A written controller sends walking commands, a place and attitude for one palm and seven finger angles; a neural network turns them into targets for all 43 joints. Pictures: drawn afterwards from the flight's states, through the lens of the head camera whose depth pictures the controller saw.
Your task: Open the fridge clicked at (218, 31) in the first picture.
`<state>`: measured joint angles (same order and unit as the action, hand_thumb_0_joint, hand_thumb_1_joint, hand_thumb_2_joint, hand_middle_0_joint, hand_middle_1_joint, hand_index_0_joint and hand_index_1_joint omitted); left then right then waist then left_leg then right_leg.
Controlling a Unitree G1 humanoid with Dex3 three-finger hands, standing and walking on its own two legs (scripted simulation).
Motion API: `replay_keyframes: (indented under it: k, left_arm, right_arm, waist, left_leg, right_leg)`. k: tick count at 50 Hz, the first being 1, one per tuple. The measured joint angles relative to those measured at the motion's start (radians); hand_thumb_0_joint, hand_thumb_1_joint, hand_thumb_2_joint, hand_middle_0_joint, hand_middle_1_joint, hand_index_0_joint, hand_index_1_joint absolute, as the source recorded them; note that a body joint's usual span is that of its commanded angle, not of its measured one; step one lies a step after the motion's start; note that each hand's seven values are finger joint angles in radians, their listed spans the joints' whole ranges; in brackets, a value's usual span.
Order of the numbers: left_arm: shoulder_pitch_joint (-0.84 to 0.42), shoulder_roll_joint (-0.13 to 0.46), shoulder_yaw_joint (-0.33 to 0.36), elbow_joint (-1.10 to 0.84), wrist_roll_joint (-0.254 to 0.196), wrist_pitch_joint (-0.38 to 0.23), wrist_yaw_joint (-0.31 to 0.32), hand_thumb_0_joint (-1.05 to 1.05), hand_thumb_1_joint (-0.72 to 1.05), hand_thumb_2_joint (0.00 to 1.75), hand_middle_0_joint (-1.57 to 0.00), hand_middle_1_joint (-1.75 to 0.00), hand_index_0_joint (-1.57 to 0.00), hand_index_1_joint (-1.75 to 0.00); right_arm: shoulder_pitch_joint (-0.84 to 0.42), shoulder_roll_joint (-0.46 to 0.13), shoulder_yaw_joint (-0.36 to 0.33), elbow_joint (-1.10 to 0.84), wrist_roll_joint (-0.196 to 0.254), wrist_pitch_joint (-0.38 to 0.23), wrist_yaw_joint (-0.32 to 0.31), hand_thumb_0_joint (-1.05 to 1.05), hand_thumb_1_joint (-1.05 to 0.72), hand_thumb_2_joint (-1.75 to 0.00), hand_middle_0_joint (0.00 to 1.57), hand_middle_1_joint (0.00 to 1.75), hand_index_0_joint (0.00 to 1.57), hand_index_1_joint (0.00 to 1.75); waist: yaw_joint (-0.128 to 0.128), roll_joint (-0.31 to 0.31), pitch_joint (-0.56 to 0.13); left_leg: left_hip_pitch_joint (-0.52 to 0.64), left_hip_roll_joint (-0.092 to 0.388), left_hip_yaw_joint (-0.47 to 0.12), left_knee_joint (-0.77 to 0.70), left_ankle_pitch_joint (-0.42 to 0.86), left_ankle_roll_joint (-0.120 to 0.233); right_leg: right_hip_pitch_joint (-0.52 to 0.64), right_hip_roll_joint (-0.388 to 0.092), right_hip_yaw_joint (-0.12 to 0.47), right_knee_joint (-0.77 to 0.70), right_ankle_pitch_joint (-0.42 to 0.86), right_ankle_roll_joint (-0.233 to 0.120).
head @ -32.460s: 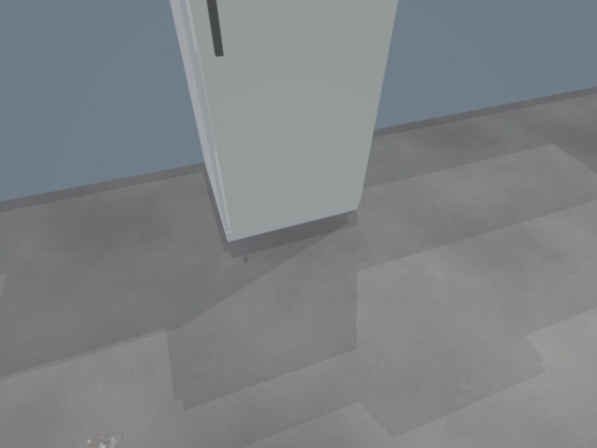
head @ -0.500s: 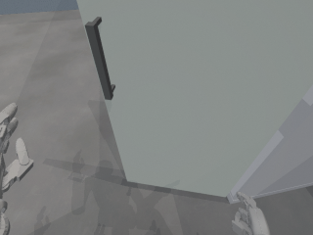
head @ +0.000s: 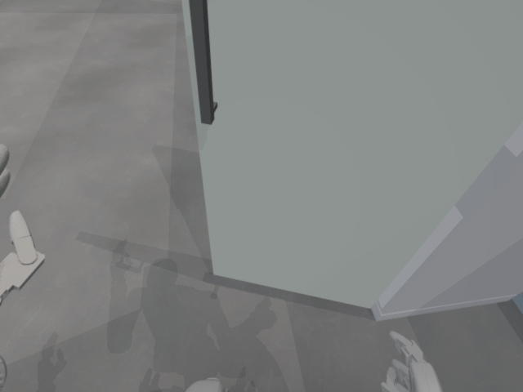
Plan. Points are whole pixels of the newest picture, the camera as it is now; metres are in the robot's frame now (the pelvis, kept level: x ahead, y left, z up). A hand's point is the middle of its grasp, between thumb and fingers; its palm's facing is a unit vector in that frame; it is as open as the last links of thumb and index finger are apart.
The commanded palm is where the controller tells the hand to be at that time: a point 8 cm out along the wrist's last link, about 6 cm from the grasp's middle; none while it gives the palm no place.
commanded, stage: step back with the hand held close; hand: left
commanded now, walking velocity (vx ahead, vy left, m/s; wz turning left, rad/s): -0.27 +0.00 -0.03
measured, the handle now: (207, 61) +0.59 +0.16 +0.21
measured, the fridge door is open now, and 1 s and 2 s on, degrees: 69 69 69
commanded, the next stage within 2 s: stop stepping back and stand still in 0.56 s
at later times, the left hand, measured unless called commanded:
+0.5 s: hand out of the picture +0.08 +0.29 +0.18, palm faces +0.53 -0.76 -0.38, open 7.4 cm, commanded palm +0.01 +0.31 +0.19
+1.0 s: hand out of the picture +0.00 +0.24 +0.17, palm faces +0.38 -0.84 -0.38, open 7.4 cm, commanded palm -0.06 +0.27 +0.19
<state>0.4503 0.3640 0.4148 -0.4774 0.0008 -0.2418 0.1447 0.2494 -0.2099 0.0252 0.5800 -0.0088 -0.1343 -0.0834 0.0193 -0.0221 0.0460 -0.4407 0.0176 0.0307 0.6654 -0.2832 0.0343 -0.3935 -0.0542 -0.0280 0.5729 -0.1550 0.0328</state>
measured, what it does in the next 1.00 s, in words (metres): walks backwards: left foot, then right foot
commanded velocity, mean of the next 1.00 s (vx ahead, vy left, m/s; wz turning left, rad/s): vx -0.15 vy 0.03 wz -0.08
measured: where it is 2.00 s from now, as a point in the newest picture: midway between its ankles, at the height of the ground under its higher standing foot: outside the picture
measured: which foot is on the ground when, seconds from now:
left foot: down 0.00-0.22, up 0.24-0.34, down 0.36-0.72, up 0.74-0.90, down 0.92-1.00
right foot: down 0.00-0.36, up 0.38-0.70, down 0.72-1.00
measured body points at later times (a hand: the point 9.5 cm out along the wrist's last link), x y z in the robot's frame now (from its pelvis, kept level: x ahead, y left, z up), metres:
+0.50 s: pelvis -0.12 +0.01 +0.00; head -0.10 +0.04 +0.45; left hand +0.05 +0.33 +0.20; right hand +0.09 -0.20 -0.05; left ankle +0.00 +0.10 -0.72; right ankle -0.11 -0.14 -0.64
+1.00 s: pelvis -0.24 -0.01 +0.00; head -0.27 +0.01 +0.45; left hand -0.03 +0.29 +0.19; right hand -0.15 -0.30 -0.08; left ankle -0.16 +0.06 -0.72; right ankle -0.32 -0.12 -0.72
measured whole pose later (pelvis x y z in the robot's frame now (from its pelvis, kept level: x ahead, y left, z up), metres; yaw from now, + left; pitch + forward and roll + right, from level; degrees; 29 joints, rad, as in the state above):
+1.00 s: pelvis -0.24 -0.01 +0.00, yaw -7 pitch +0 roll +1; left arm 0.49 0.41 0.43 -0.38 -0.04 -0.19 0.16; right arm 0.31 -0.25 -0.01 0.69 0.01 -0.12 -0.08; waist -0.03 -0.06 -0.09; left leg -0.38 -0.03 0.12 0.59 -0.22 0.08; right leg -0.19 -0.03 0.00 0.67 -0.48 0.01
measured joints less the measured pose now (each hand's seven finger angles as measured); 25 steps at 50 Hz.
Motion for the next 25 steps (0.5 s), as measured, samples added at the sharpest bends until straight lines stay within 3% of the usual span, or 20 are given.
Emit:
replay_keyframes:
  k: [7, 11, 15, 18, 20, 23, 25]
  left_arm:
    - [-0.002, 0.078, 0.052, -0.033, 0.013, -0.039, -0.007, 0.02, 0.88, 0.90, -0.21, -0.30, -0.22, -0.30]
    - [0.033, 0.077, 0.095, -0.035, 0.000, -0.064, -0.008, 0.02, 0.88, 0.90, -0.21, -0.30, -0.22, -0.30]
    - [0.049, 0.038, 0.042, -0.038, -0.009, -0.035, 0.001, 0.02, 0.88, 0.90, -0.21, -0.30, -0.22, -0.30]
    - [0.019, 0.031, 0.011, -0.045, -0.012, -0.015, -0.001, 0.02, 0.88, 0.90, -0.21, -0.30, -0.21, -0.30]
    - [-0.042, 0.034, 0.008, -0.030, -0.007, -0.017, 0.001, 0.02, 0.88, 0.90, -0.21, -0.30, -0.21, -0.30]
    - [-0.071, 0.038, 0.031, 0.008, -0.011, -0.021, 0.003, 0.02, 0.88, 0.90, -0.21, -0.30, -0.21, -0.30]
    - [-0.044, 0.039, 0.046, 0.001, -0.022, -0.007, 0.002, 0.02, 0.88, 0.90, -0.21, -0.30, -0.21, -0.30]
  right_arm:
    - [0.031, 0.008, -0.014, -0.003, 0.003, -0.030, 0.003, 0.01, -0.90, -0.90, 0.20, 0.30, 0.21, 0.30]
    - [0.004, 0.003, -0.025, 0.019, 0.004, -0.030, 0.017, 0.01, -0.90, -0.90, 0.20, 0.30, 0.21, 0.30]
    - [-0.029, -0.004, -0.035, 0.068, -0.004, -0.006, 0.029, 0.01, -0.90, -0.90, 0.20, 0.30, 0.21, 0.30]
    - [-0.029, -0.008, -0.023, 0.055, 0.000, -0.001, 0.021, 0.01, -0.90, -0.90, 0.20, 0.30, 0.21, 0.30]
    - [-0.055, -0.009, -0.025, 0.035, -0.003, -0.016, 0.008, 0.01, -0.90, -0.90, 0.20, 0.30, 0.21, 0.30]
    - [-0.094, 0.024, -0.031, 0.038, -0.007, -0.035, 0.019, 0.01, -0.90, -0.90, 0.20, 0.30, 0.21, 0.30]
    - [-0.094, 0.048, -0.031, 0.035, -0.008, -0.041, 0.035, 0.01, -0.90, -0.90, 0.20, 0.30, 0.21, 0.30]
  waist:
    - [-0.049, 0.012, 0.008]
    - [-0.025, 0.022, 0.006]
    - [0.019, -0.014, -0.014]
    - [0.023, -0.043, -0.039]
    - [0.012, -0.030, -0.001]
    - [0.012, -0.005, 0.028]
    - [0.011, 0.010, 0.013]
  left_leg:
    - [-0.052, 0.018, -0.017, 0.005, 0.104, 0.004]
    - [-0.092, 0.034, 0.000, 0.057, 0.016, -0.010]
    - [-0.075, -0.014, 0.018, 0.195, -0.127, -0.047]
    - [0.034, -0.025, 0.035, 0.031, -0.077, -0.032]
    - [0.008, -0.017, 0.027, 0.009, 0.085, 0.006]
    - [-0.003, 0.023, 0.024, -0.007, 0.110, 0.023]
    - [-0.008, 0.056, 0.026, -0.046, 0.135, 0.021]
  right_leg:
    - [0.013, 0.065, 0.033, 0.103, -0.094, 0.000]
    - [-0.007, 0.073, 0.044, 0.118, -0.094, -0.005]
    - [-0.019, 0.045, 0.091, 0.077, -0.045, 0.004]
    - [-0.051, 0.027, 0.102, 0.052, -0.008, 0.017]
    - [-0.107, 0.052, 0.105, 0.200, -0.131, 0.012]
    - [-0.158, 0.122, 0.099, 0.510, -0.256, 0.003]
    - [-0.131, 0.140, 0.069, 0.589, -0.285, 0.004]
